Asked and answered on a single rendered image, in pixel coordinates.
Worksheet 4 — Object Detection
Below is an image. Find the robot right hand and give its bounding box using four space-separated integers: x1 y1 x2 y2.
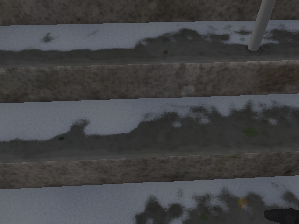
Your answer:
263 207 299 224

